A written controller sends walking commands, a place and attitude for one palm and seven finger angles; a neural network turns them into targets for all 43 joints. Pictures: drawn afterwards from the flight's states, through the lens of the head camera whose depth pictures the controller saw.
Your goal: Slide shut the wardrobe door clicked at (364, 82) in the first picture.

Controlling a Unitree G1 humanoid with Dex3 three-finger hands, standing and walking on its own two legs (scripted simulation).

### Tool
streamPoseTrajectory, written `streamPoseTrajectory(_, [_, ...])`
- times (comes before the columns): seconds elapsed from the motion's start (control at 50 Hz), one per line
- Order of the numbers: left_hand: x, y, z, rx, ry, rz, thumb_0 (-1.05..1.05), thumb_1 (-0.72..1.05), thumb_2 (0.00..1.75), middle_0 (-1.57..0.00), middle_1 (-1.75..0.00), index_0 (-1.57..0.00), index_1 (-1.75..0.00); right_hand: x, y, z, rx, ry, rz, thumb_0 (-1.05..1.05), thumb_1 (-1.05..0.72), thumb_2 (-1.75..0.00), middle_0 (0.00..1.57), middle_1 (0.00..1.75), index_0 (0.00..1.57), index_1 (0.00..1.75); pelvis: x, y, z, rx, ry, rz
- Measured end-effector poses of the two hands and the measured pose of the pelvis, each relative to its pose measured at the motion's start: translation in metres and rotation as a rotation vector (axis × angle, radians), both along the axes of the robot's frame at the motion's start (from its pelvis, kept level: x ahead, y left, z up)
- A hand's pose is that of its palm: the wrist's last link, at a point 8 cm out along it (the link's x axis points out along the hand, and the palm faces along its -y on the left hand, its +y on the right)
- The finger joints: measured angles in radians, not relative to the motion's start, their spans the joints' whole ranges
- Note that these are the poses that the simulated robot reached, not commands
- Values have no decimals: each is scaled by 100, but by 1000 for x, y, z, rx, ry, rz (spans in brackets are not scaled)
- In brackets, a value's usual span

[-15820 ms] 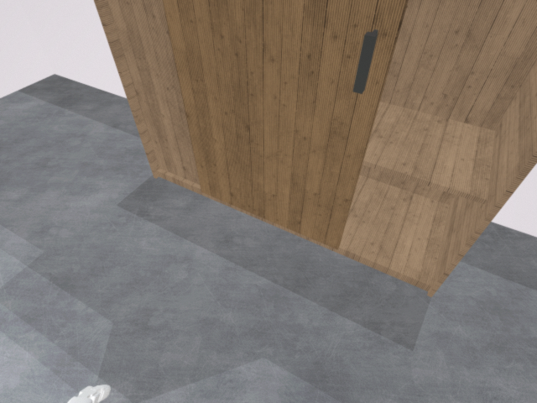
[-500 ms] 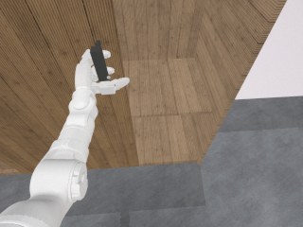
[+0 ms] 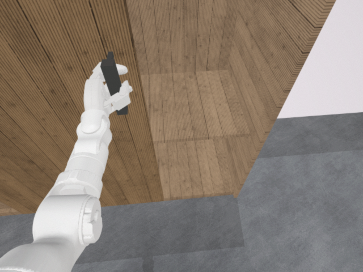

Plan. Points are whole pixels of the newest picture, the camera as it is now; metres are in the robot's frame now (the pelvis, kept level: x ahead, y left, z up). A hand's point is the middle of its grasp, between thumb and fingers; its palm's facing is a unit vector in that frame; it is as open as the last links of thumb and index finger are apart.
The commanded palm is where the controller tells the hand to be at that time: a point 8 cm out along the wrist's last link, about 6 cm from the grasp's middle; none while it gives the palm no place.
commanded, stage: grip the handle and tug to test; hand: left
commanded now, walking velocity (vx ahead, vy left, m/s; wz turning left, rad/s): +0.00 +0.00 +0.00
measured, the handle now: (116, 84) +0.52 +0.14 +0.13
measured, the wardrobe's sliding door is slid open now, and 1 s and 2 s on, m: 0.40 0.40 0.31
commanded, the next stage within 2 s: tug the door sideways, standing still in 0.54 s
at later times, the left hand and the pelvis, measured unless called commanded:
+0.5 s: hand (125, 96) +0.47 +0.11 +0.14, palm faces +0.08 -1.00 +0.01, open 5.9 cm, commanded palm +0.41 +0.15 +0.13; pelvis +0.04 +0.00 +0.01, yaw -2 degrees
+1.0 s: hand (125, 94) +0.47 +0.11 +0.14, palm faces +0.11 -0.99 -0.01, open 5.8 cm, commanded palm +0.45 +0.12 +0.13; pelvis +0.08 -0.01 +0.01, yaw +4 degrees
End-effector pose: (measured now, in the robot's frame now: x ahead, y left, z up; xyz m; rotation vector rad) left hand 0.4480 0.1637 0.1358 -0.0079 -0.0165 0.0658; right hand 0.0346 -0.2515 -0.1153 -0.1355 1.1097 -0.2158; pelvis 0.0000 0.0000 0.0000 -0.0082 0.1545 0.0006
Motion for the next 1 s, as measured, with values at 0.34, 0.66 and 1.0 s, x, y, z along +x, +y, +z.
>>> streamPoseTrajectory(0.34, [-2, -2, 0, 1, -1, 13, 0, 72, 79, -34, -140, -34, -140, 25, 1, 5, 22, -56, -17, 1, -90, -90, 20, 30, 20, 30, 16, 0, 4, 4, -4, -21])
streamPoseTrajectory(0.66, [-7, -2, 1, 12, -8, 6, 1, 73, 75, -29, -140, -28, -140, 105, 2, 20, 38, -164, 10, 1, -90, -90, 20, 30, 20, 30, 61, -3, 13, 9, -15, -43])
streamPoseTrajectory(1.0, [-2, -4, 1, 15, 12, 49, 1, 68, 85, -39, -140, -38, -140, 189, 18, 17, 42, -204, 196, 1, -90, -90, 20, 30, 20, 30, 80, -8, 10, 12, -18, 75])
